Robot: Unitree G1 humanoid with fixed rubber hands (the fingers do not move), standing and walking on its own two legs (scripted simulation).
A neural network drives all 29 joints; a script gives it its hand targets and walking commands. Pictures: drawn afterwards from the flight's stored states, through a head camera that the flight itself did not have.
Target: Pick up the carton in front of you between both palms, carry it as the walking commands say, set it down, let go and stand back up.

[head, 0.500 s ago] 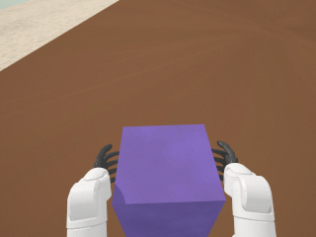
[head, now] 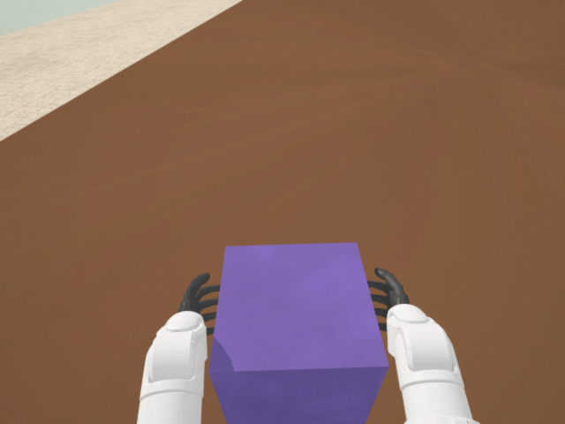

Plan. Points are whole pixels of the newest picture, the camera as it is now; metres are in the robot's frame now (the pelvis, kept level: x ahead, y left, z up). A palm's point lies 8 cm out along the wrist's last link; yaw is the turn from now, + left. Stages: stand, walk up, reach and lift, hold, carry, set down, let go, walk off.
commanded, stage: carry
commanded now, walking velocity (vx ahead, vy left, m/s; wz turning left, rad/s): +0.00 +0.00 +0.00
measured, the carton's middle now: (294, 342) +0.29 +0.00 -0.04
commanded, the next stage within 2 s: none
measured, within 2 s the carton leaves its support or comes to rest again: neither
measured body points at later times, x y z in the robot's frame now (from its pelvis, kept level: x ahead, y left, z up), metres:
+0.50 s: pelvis -0.01 +0.01 +0.00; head -0.04 +0.00 +0.45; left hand +0.29 +0.16 +0.04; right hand +0.29 -0.14 +0.03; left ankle -0.09 +0.09 -0.73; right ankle +0.09 -0.11 -0.73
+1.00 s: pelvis +0.15 -0.01 +0.02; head +0.15 -0.01 +0.47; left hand +0.45 +0.14 +0.06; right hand +0.45 -0.16 +0.06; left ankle +0.23 +0.13 -0.69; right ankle +0.09 -0.11 -0.73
